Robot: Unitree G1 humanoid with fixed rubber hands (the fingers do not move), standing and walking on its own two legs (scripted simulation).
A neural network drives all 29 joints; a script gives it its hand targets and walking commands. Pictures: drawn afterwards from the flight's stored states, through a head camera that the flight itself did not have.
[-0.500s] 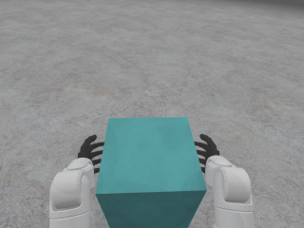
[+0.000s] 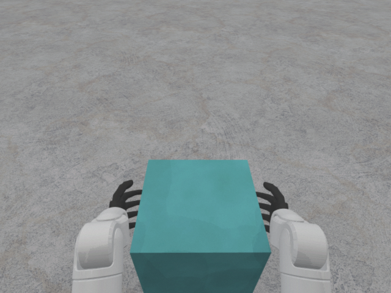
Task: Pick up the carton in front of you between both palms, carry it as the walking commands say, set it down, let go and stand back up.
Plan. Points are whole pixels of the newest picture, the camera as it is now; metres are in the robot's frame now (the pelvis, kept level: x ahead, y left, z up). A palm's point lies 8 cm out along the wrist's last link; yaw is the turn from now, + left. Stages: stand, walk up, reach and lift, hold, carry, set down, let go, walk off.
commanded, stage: carry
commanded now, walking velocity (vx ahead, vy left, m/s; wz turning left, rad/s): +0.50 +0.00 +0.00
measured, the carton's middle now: (197, 234) +0.27 +0.00 -0.01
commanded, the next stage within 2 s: none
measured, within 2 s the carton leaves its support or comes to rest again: neither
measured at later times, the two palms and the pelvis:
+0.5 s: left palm (135, 116) +0.58 +0.17 +0.08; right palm (242, 117) +0.56 -0.13 +0.09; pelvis +0.29 +0.04 +0.01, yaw -4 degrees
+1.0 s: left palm (144, 87) +0.70 +0.16 +0.10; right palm (240, 88) +0.69 -0.14 +0.10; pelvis +0.43 +0.02 +0.01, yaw -2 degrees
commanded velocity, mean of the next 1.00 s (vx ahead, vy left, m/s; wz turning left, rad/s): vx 0.09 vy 0.00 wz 0.00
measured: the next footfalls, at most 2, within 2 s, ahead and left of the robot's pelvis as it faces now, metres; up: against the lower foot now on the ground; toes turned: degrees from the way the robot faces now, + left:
left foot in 0.34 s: +0.39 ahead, +0.13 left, +0.00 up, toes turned -4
right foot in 0.60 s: +0.40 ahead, -0.09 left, +0.00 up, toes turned +8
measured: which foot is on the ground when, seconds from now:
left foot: up 0.00-0.32, down 0.34-1.00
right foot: down 0.00-0.36, up 0.38-0.58, down 0.60-1.00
